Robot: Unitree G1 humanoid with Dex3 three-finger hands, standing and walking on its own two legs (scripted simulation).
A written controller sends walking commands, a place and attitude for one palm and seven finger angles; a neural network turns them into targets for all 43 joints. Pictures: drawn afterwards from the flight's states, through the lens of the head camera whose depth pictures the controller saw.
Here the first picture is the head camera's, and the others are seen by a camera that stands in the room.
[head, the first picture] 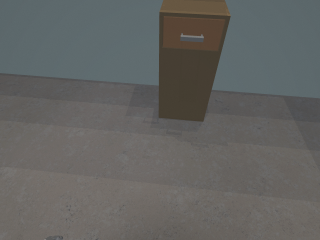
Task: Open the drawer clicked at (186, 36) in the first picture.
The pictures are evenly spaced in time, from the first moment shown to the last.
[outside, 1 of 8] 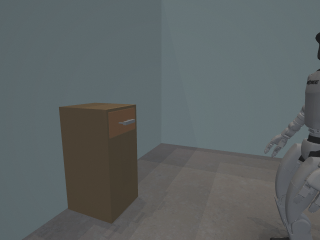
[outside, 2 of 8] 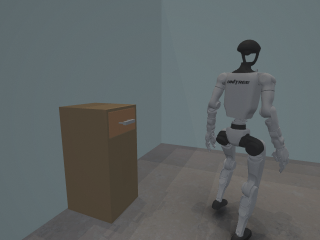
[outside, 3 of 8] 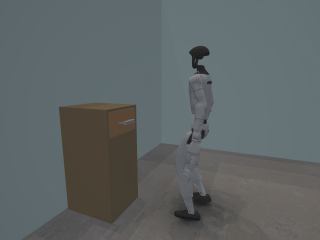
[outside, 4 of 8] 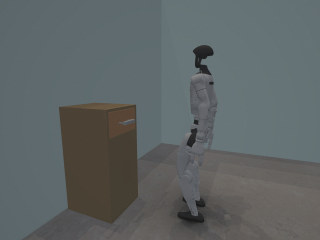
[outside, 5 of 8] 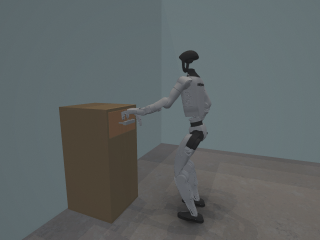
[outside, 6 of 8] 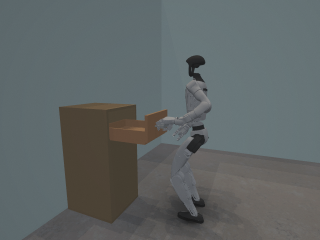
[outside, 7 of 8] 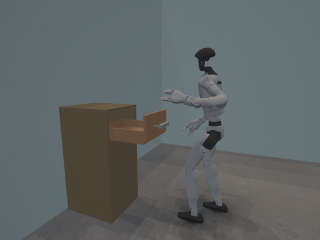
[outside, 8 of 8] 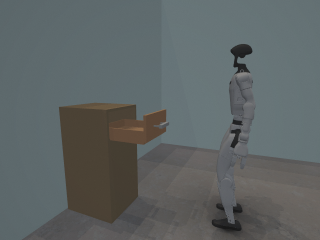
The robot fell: no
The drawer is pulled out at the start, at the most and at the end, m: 0.00 0.30 0.29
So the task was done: yes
